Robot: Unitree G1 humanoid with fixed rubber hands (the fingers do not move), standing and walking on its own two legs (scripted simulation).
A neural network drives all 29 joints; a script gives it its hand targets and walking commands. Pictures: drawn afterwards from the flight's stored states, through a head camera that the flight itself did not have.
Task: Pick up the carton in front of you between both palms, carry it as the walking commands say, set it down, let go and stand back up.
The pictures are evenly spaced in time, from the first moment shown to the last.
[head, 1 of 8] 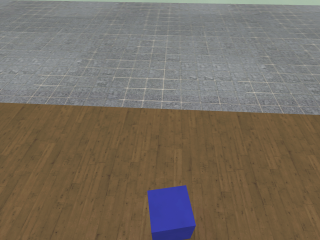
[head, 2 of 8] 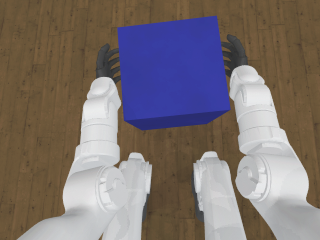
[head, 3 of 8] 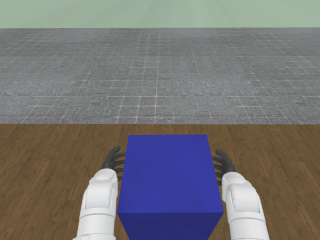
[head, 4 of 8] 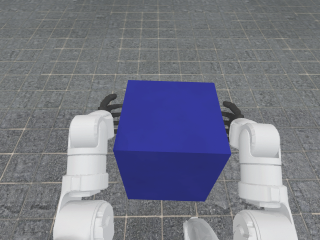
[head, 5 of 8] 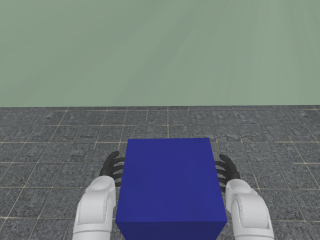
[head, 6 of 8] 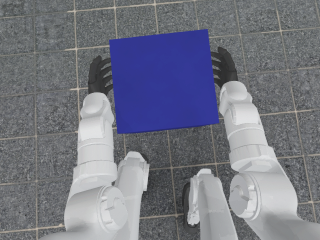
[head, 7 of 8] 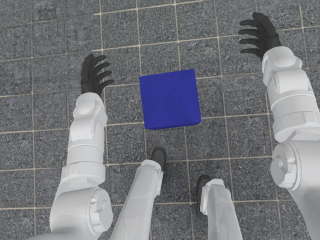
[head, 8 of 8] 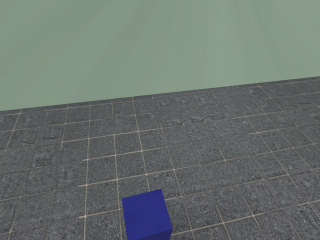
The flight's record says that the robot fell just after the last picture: no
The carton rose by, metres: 0.68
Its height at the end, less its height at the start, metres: -0.10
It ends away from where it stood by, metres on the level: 3.25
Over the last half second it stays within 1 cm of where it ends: yes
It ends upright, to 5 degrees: yes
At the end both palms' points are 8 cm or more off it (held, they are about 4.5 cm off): yes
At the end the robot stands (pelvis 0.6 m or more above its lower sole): yes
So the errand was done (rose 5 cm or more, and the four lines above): yes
